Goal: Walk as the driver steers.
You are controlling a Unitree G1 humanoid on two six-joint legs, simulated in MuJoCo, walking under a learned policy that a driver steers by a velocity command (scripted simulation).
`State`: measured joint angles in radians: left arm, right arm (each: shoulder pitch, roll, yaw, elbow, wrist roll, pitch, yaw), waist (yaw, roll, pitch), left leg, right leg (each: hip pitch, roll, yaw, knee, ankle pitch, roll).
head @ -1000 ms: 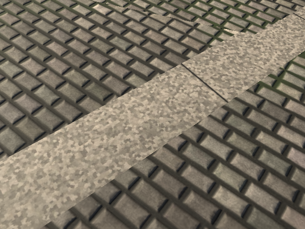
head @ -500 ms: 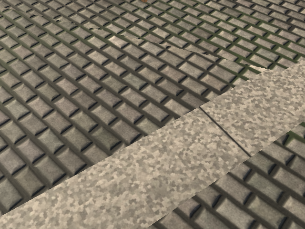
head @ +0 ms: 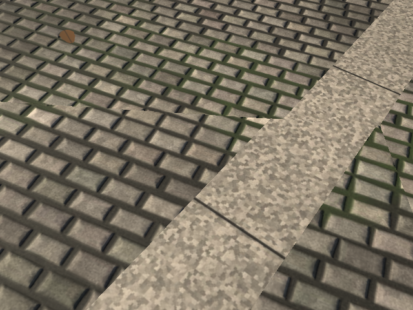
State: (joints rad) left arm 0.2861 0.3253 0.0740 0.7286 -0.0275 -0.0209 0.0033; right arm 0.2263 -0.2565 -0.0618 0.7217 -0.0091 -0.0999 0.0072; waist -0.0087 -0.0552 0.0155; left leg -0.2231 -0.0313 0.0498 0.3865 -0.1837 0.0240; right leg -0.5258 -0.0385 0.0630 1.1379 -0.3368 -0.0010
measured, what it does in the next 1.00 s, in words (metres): walks ahead: right foot, then left foot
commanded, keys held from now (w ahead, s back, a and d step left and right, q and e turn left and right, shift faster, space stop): w+e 0.10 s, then e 0.10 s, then no key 0.80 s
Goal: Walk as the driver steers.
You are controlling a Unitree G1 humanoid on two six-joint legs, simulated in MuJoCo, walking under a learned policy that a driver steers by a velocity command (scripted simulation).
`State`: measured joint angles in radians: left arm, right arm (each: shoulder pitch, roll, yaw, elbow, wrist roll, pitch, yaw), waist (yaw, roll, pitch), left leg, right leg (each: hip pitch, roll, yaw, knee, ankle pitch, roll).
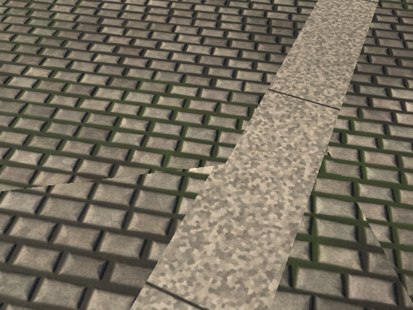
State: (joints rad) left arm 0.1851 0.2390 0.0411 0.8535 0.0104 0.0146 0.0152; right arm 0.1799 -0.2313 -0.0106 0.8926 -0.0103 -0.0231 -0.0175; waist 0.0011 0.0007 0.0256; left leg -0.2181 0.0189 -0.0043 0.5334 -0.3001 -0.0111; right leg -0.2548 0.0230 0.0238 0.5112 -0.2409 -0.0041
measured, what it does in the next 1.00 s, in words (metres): walks ahead, turning left: left foot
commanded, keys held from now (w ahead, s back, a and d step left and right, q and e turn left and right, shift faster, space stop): w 0.22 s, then w+q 0.78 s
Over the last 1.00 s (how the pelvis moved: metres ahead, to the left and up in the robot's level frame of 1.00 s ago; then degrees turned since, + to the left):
0.27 -0.04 -0.01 -13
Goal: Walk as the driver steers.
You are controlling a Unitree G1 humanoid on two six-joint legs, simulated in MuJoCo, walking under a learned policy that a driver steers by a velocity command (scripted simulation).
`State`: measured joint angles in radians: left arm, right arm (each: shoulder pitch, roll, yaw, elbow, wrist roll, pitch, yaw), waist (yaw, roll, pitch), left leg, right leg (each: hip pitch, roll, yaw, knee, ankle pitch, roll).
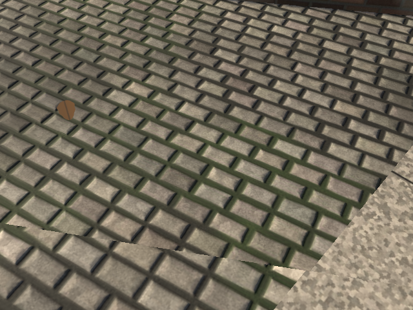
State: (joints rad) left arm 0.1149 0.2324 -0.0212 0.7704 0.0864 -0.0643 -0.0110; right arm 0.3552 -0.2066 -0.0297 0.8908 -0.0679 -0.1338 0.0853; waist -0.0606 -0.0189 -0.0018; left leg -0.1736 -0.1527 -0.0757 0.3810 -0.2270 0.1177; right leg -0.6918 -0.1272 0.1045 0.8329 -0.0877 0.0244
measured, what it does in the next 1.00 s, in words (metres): walks ahead: right foot, then left foot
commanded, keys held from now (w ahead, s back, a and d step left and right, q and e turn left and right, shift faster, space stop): w+q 0.02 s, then w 0.52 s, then no key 0.46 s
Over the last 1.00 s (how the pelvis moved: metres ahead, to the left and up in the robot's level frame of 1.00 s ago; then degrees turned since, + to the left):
0.42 0.08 0.01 22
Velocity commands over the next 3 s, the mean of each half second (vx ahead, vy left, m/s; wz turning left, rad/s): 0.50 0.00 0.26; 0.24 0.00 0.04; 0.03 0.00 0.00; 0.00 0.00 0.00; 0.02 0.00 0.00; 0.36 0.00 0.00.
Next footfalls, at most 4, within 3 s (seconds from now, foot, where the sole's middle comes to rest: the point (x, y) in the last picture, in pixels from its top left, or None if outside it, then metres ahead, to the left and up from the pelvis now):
0.18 right None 0.29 -0.15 -0.78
0.66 left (167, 287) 0.58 0.12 -0.78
0.98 right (237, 285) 0.57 -0.11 -0.78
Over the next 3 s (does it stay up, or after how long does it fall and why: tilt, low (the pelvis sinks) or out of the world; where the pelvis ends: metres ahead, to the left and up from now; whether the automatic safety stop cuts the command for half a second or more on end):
stays up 0.72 0.00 -0.04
